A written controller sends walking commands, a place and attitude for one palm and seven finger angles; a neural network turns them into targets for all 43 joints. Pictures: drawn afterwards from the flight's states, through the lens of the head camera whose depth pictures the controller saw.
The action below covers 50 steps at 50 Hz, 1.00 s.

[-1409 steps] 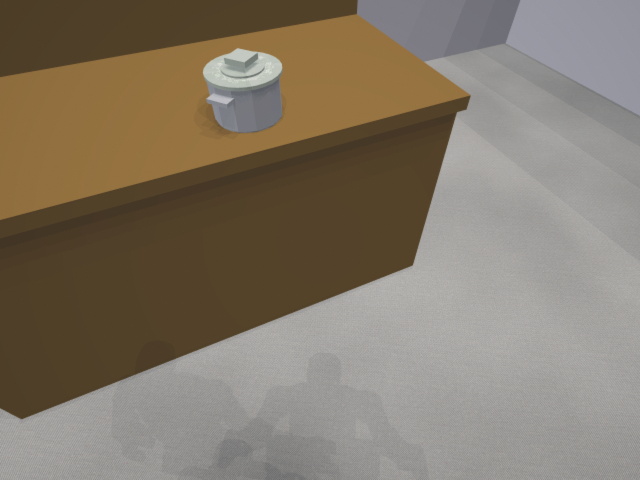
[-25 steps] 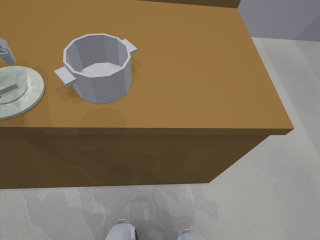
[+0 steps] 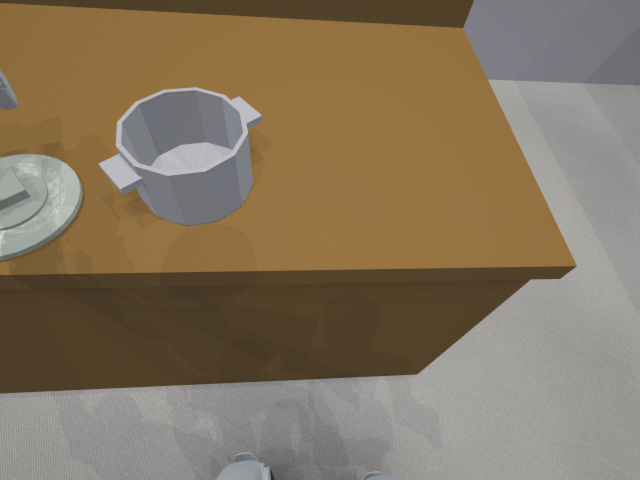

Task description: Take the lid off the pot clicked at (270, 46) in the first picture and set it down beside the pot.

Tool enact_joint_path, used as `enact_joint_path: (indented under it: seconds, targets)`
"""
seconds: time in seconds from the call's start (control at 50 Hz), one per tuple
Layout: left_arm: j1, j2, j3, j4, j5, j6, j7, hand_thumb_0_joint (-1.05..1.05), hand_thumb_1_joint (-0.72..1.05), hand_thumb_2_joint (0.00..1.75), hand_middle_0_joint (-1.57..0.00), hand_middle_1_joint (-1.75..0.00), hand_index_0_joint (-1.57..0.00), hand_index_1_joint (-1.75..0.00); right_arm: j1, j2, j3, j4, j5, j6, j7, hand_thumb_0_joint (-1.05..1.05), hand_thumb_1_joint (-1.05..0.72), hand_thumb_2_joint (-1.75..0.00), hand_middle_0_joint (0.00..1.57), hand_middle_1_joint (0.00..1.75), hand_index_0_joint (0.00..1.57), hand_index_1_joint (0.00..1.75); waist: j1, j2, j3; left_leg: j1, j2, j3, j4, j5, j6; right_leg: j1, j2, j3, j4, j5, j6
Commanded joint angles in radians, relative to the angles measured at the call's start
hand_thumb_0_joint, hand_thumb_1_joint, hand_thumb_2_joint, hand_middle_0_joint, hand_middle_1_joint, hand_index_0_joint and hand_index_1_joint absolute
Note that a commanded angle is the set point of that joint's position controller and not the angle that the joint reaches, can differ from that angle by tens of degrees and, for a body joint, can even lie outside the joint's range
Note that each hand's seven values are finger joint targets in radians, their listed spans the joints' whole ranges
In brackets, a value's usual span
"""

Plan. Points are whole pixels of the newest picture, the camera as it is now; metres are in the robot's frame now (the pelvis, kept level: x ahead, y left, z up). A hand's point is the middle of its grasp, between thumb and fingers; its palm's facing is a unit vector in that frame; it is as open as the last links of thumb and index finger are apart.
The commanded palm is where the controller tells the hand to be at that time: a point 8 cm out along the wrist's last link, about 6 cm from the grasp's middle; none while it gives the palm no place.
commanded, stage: raise the empty hand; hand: left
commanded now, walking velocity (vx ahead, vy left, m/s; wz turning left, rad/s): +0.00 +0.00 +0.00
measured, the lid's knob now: out of the picture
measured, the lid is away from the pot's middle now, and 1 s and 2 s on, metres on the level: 0.24 0.24 0.24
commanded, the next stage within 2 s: draw the hand back to the body in 0.32 s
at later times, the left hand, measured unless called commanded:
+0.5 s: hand out of the picture +0.47 +0.35 +0.18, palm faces -0.36 -0.15 -0.92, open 11.0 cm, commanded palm +0.48 +0.36 +0.25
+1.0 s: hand out of the picture +0.42 +0.32 +0.19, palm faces +0.08 -0.59 -0.80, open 11.0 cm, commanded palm +0.38 +0.35 +0.24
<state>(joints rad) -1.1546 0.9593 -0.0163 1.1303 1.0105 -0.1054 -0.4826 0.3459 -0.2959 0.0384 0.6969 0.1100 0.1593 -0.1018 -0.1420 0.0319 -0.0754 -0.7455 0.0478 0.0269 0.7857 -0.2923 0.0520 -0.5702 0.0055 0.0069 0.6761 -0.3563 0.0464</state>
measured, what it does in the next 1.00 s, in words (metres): stands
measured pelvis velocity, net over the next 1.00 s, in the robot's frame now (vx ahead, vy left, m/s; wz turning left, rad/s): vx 0.00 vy -0.02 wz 0.03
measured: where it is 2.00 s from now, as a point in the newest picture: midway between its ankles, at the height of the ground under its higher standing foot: outside the picture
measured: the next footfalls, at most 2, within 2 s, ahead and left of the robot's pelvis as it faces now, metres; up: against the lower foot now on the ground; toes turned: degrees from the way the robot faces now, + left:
none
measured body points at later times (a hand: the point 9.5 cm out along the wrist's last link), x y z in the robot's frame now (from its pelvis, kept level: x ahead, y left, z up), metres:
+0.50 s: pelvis +0.01 -0.02 +0.01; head +0.10 +0.00 +0.45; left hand +0.48 +0.36 +0.23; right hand +0.04 -0.30 -0.11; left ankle +0.05 +0.08 -0.71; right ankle -0.02 -0.17 -0.71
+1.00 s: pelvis +0.00 -0.02 +0.02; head +0.06 -0.01 +0.47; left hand +0.41 +0.35 +0.24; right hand +0.12 -0.27 -0.10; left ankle +0.05 +0.08 -0.71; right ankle -0.02 -0.17 -0.71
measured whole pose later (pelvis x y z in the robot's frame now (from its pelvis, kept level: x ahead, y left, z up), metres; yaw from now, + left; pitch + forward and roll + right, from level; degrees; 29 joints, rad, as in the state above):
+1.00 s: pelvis +0.00 -0.02 +0.02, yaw +2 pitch +6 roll -3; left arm -0.78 0.79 0.21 0.77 0.41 -0.07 -0.29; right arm 0.25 -0.27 0.03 0.57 0.11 0.17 -0.06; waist -0.03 0.04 0.00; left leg -0.50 0.03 0.01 0.63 -0.24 0.03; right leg -0.33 -0.01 -0.01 0.55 -0.32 0.01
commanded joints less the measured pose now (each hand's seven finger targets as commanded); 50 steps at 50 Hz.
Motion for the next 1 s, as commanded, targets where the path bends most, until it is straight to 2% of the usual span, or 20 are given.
enact_joint_path:
  seconds: [0.0,0.02,0.04,0.06,0.12,0.2,0.22,0.3,0.34,0.4,0.42,0.52,0.58,0.6,0.62,0.7,0.88,0.9,0.94,0.98]
  targets:
    - [-0.468,0.294,0.054,-0.231,-0.011,0.005,0.030,0.00,-0.03,0.68,-0.36,-0.84,-0.36,-0.84,0.095,-0.195,-0.068,-0.060,0.001,-0.019,-0.014,0.00,-0.90,-0.90,0.20,0.30,0.20,0.30,0.018,0.177,-0.425,0.593,-0.033,-0.041,-0.083,0.336,0.011,-0.098,0.085,-0.076,-0.097,0.192,-0.073]
    - [-0.478,0.338,0.083,-0.216,0.002,0.012,0.035,0.00,-0.03,0.68,-0.36,-0.84,-0.36,-0.84,0.104,-0.201,-0.073,-0.059,-0.005,-0.013,-0.011,0.00,-0.90,-0.90,0.20,0.30,0.20,0.30,0.016,0.187,-0.423,0.595,-0.031,-0.052,-0.085,0.311,0.005,-0.108,0.087,-0.073,-0.104,0.171,-0.072]
    - [-0.456,0.304,0.059,-0.174,0.002,0.018,0.032,0.00,-0.03,0.68,-0.36,-0.84,-0.36,-0.84,0.104,-0.197,-0.072,-0.060,-0.002,-0.015,-0.011,0.00,-0.90,-0.90,0.20,0.30,0.20,0.30,0.008,0.160,-0.397,0.581,-0.036,-0.046,-0.083,0.304,0.011,-0.109,0.086,-0.074,-0.111,0.184,-0.072]
    - [-0.462,0.330,0.076,-0.195,-0.004,0.021,0.029,0.00,-0.03,0.68,-0.36,-0.84,-0.36,-0.84,0.102,-0.201,-0.072,-0.060,0.000,-0.012,-0.010,0.00,-0.90,-0.90,0.20,0.30,0.20,0.30,0.012,0.141,-0.400,0.566,-0.037,-0.041,-0.089,0.286,0.013,-0.083,0.085,-0.071,-0.117,0.191,-0.070]
    - [-0.498,0.343,0.081,-0.225,0.001,0.025,0.025,0.00,-0.03,0.68,-0.36,-0.84,-0.36,-0.84,0.099,-0.199,-0.074,-0.057,-0.002,-0.009,-0.008,0.00,-0.90,-0.90,0.20,0.30,0.20,0.30,0.013,0.185,-0.443,0.604,-0.036,-0.035,-0.086,0.359,0.012,-0.064,0.084,-0.067,-0.118,0.222,-0.068]
    - [-0.473,0.267,0.024,-0.208,-0.019,0.038,0.008,0.00,-0.03,0.68,-0.36,-0.84,-0.36,-0.84,0.083,-0.193,-0.067,-0.058,0.007,-0.009,-0.005,0.00,-0.90,-0.90,0.20,0.30,0.20,0.30,0.009,0.149,-0.383,0.587,-0.034,-0.022,-0.104,0.353,0.018,-0.051,0.084,-0.078,-0.131,0.223,-0.070]
    - [-0.485,0.310,0.052,-0.198,-0.005,0.046,0.014,0.00,-0.03,0.68,-0.36,-0.84,-0.36,-0.84,0.090,-0.198,-0.073,-0.054,0.001,-0.003,-0.002,0.00,-0.90,-0.90,0.20,0.30,0.20,0.30,0.010,0.166,-0.392,0.592,-0.035,-0.028,-0.098,0.349,0.015,-0.057,0.083,-0.070,-0.132,0.220,-0.068]
    - [-0.447,0.242,0.005,-0.179,-0.017,0.047,0.004,0.00,-0.03,0.68,-0.36,-0.84,-0.36,-0.84,0.079,-0.192,-0.066,-0.059,0.007,-0.003,0.001,0.00,-0.90,-0.90,0.20,0.30,0.20,0.30,0.010,0.117,-0.362,0.568,-0.041,-0.015,-0.112,0.349,0.021,-0.028,0.082,-0.077,-0.134,0.238,-0.071]
    - [-0.437,0.282,0.022,-0.114,-0.001,0.058,0.011,0.00,-0.03,0.68,-0.36,-0.84,-0.36,-0.84,0.084,-0.196,-0.065,-0.052,0.004,0.002,0.001,0.00,-0.90,-0.90,0.20,0.30,0.20,0.30,0.001,0.095,-0.327,0.518,-0.048,-0.009,-0.109,0.273,0.021,-0.024,0.081,-0.067,-0.142,0.230,-0.067]
    - [-0.510,0.295,0.025,-0.232,-0.013,0.045,0.008,0.00,-0.03,0.68,-0.36,-0.84,-0.36,-0.84,0.066,-0.195,-0.063,-0.056,0.006,-0.005,-0.004,0.00,-0.90,-0.90,0.20,0.30,0.20,0.30,0.011,0.139,-0.407,0.564,-0.046,-0.002,-0.114,0.321,0.028,0.017,0.077,-0.065,-0.136,0.266,-0.070]
    - [-0.530,0.346,0.064,-0.242,0.000,0.048,0.018,0.00,-0.03,0.68,-0.36,-0.84,-0.36,-0.84,0.079,-0.196,-0.071,-0.056,0.001,-0.003,-0.001,0.00,-0.90,-0.90,0.20,0.30,0.20,0.30,0.011,0.171,-0.451,0.594,-0.046,-0.010,-0.104,0.342,0.025,0.018,0.077,-0.058,-0.138,0.268,-0.066]
    - [-0.392,0.380,0.141,-0.254,-0.010,0.035,0.019,0.00,-0.03,0.68,-0.36,-0.84,-0.36,-0.84,0.047,-0.186,-0.075,-0.085,0.002,0.010,0.009,0.00,-0.90,-0.90,0.20,0.30,0.20,0.30,0.036,0.163,-0.464,0.594,-0.050,-0.005,-0.088,0.449,0.026,0.058,0.075,-0.062,-0.127,0.335,-0.064]
    - [-0.301,0.330,0.128,-0.246,-0.025,0.042,0.016,0.00,-0.03,0.68,-0.36,-0.84,-0.36,-0.84,0.027,-0.181,-0.080,-0.104,0.004,0.027,0.024,0.00,-0.90,-0.90,0.20,0.30,0.20,0.30,0.036,0.137,-0.366,0.555,-0.052,-0.001,-0.100,0.415,0.025,0.038,0.076,-0.070,-0.137,0.313,-0.068]
    - [-0.285,0.318,0.129,-0.304,-0.038,0.031,0.013,0.00,-0.03,0.68,-0.36,-0.84,-0.36,-0.84,0.013,-0.178,-0.078,-0.116,0.005,0.029,0.026,0.00,-0.90,-0.90,0.20,0.30,0.20,0.30,0.051,0.148,-0.392,0.579,-0.049,0.002,-0.103,0.484,0.028,0.064,0.075,-0.075,-0.129,0.342,-0.073]
    - [-0.272,0.377,0.179,-0.321,-0.028,0.036,0.021,0.00,-0.03,0.68,-0.36,-0.84,-0.36,-0.84,0.013,-0.178,-0.084,-0.120,0.000,0.039,0.032,0.00,-0.90,-0.90,0.20,0.30,0.20,0.30,0.055,0.155,-0.422,0.592,-0.052,-0.002,-0.093,0.488,0.027,0.071,0.073,-0.066,-0.126,0.345,-0.069]
    - [-0.207,0.319,0.171,-0.450,-0.062,0.029,0.016,0.00,-0.03,0.68,-0.36,-0.84,-0.36,-0.84,-0.031,-0.164,-0.088,-0.152,0.001,0.051,0.044,0.00,-0.90,-0.90,0.20,0.30,0.20,0.30,0.057,0.163,-0.435,0.638,-0.049,-0.011,-0.097,0.574,0.035,0.079,0.071,-0.076,-0.130,0.368,-0.074]
    - [-0.037,0.346,0.255,-0.547,-0.108,0.041,0.023,0.00,-0.03,0.68,-0.36,-0.84,-0.36,-0.84,-0.109,-0.153,-0.083,-0.191,-0.003,0.067,0.054,0.00,-0.90,-0.90,0.20,0.30,0.20,0.30,0.075,0.097,-0.364,0.585,-0.067,-0.020,-0.146,0.382,0.034,0.127,0.061,-0.078,-0.162,0.283,-0.074]
    - [-0.197,0.071,0.367,-0.641,-0.700,-0.011,0.186,0.00,-0.03,0.68,-0.36,-0.84,-0.36,-0.84,0.006,-0.106,-0.078,-0.272,0.007,-0.013,0.046,0.00,-0.90,-0.90,0.20,0.30,0.20,0.30,0.057,0.197,-0.295,0.775,-0.011,-0.037,-0.224,0.290,0.010,0.035,0.050,-0.078,-0.219,0.213,-0.113]
    - [-0.010,-0.036,0.287,-0.581,-0.789,-0.004,0.335,0.00,-0.03,0.68,-0.36,-0.84,-0.36,-0.84,-0.065,-0.127,-0.047,-0.243,-0.006,-0.051,0.025,0.00,-0.90,-0.90,0.20,0.30,0.20,0.30,0.065,0.119,-0.220,0.786,0.037,-0.130,-0.311,0.012,-0.009,0.039,0.046,-0.073,-0.242,0.081,-0.103]
    - [0.060,0.029,0.406,-0.561,-0.917,-0.004,0.422,0.00,-0.03,0.68,-0.36,-0.84,-0.36,-0.84,-0.077,-0.149,-0.044,-0.228,-0.018,-0.080,0.003,0.00,-0.90,-0.90,0.20,0.30,0.20,0.30,0.086,-0.009,-0.224,0.706,0.021,-0.095,-0.317,-0.005,-0.001,0.145,0.040,-0.045,-0.265,0.127,-0.095]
